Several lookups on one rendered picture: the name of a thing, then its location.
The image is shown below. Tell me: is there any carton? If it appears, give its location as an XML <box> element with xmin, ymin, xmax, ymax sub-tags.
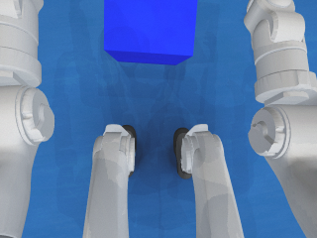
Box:
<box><xmin>104</xmin><ymin>0</ymin><xmax>198</xmax><ymax>65</ymax></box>

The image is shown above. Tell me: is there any robot right shin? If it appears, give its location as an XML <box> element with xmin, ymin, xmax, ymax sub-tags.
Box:
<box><xmin>180</xmin><ymin>124</ymin><xmax>224</xmax><ymax>174</ymax></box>

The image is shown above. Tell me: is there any robot right upper arm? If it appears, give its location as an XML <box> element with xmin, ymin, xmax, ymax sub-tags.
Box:
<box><xmin>248</xmin><ymin>104</ymin><xmax>317</xmax><ymax>238</ymax></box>

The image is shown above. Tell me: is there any robot left upper arm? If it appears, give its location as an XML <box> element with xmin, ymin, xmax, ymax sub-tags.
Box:
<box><xmin>0</xmin><ymin>84</ymin><xmax>54</xmax><ymax>238</ymax></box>

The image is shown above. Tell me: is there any left robot forearm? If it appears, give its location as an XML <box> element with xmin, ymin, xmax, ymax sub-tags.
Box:
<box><xmin>0</xmin><ymin>0</ymin><xmax>44</xmax><ymax>88</ymax></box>

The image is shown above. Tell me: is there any right robot forearm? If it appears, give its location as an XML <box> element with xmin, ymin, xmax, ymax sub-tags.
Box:
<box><xmin>244</xmin><ymin>0</ymin><xmax>317</xmax><ymax>106</ymax></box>

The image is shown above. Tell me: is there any robot right foot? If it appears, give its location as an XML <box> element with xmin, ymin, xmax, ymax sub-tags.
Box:
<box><xmin>173</xmin><ymin>127</ymin><xmax>192</xmax><ymax>179</ymax></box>

